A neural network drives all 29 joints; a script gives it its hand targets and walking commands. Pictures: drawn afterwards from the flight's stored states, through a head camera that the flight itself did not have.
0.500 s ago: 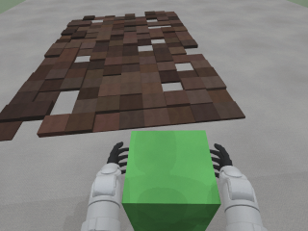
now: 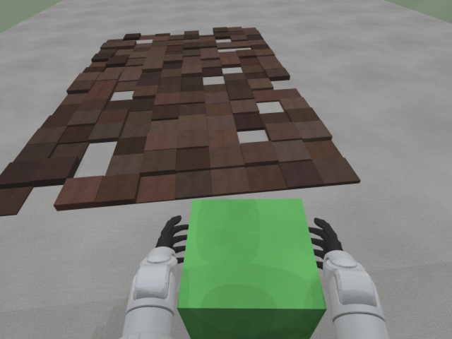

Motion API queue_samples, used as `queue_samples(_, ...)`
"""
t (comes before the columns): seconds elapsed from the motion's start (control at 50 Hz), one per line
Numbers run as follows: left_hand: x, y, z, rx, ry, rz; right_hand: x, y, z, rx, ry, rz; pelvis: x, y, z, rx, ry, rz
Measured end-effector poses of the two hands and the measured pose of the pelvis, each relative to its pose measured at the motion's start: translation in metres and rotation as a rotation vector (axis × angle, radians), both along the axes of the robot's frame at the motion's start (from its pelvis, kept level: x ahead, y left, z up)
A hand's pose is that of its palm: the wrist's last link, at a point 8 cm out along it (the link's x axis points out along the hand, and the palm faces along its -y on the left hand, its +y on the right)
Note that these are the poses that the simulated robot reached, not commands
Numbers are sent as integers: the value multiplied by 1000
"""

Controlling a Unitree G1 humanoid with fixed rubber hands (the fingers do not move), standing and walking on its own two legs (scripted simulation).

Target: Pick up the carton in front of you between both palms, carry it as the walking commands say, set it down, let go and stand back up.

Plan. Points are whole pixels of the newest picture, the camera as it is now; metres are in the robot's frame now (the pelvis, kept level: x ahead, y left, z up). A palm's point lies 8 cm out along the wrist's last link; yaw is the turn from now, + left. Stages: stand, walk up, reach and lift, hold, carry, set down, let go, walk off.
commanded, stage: reach and lift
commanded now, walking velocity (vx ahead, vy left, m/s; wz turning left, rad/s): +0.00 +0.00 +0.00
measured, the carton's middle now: (247, 278) +0.28 +0.00 -0.04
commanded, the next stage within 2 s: hold in 0.06 s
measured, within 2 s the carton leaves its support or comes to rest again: neither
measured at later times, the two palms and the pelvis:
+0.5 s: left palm (163, 253) +0.28 +0.15 +0.05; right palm (335, 257) +0.27 -0.15 +0.05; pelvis -0.01 +0.00 +0.00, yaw +0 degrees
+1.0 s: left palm (183, 192) +0.41 +0.13 +0.07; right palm (329, 198) +0.40 -0.17 +0.06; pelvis +0.14 -0.01 -0.02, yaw -2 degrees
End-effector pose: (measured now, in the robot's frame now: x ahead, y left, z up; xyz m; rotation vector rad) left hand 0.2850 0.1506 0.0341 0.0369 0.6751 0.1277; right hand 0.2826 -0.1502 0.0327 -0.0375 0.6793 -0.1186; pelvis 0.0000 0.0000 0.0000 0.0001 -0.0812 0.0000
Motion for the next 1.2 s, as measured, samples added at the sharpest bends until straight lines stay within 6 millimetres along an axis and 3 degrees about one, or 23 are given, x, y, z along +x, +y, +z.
queue_samples(0.24, -4, 0, 17, -9, -34, 6, -4, 0, 18, 7, -34, -6, -4, 0, 1, 0, -28, -2)
queue_samples(0.46, -9, 0, 15, -16, -14, 10, -9, 0, 16, 14, -14, -13, -12, 0, -1, 0, -43, -3)
queue_samples(0.64, 8, -1, 25, -26, -72, 15, 7, -1, 26, 23, -72, -24, 1, -1, -9, 1, 77, -10)
queue_samples(0.76, 38, -12, 35, -34, -64, 17, 34, -12, 33, 36, -64, -39, 36, -10, -18, -6, 126, -11)
queue_samples(0.88, 74, -11, 33, -52, -11, 54, 80, -10, 37, 44, -10, -28, 84, -9, -20, 19, 165, 6)
queue_samples(0.94, 97, -9, 34, -55, 8, 53, 99, -8, 34, 84, 8, -66, 110, -8, -19, 20, 182, -31)
queue_samples(1.02, 137, -23, 35, -66, 32, 33, 125, -22, 30, 84, 31, -97, 148, -14, -16, -13, 189, -36)
queue_samples(1.1, 178, -34, 35, -60, 25, 24, 167, -33, 31, 89, 25, -104, 191, -25, -18, -21, 176, 23)
queue_samples(1.2, 224, -22, 45, -66, 38, 92, 236, -21, 47, 85, 41, -40, 247, -29, -5, 20, 187, 30)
